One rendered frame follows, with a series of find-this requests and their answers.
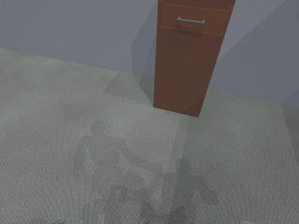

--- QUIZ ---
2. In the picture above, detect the drawer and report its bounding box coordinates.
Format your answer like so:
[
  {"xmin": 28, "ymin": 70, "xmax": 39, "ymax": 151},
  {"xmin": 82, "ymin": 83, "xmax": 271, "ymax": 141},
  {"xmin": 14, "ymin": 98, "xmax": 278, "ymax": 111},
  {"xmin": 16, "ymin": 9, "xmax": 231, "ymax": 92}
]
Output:
[{"xmin": 161, "ymin": 3, "xmax": 228, "ymax": 35}]

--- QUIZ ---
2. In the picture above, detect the handle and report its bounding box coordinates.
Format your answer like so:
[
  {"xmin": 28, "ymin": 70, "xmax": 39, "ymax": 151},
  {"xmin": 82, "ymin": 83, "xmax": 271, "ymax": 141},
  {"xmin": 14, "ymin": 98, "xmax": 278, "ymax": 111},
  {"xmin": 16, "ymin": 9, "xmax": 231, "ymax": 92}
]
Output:
[{"xmin": 177, "ymin": 17, "xmax": 205, "ymax": 26}]

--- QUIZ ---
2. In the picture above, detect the cabinet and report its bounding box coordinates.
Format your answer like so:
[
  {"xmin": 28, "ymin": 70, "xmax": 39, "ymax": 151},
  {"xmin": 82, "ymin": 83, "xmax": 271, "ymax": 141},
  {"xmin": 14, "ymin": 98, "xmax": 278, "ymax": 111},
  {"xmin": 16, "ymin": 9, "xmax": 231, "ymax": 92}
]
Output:
[{"xmin": 153, "ymin": 0, "xmax": 236, "ymax": 118}]

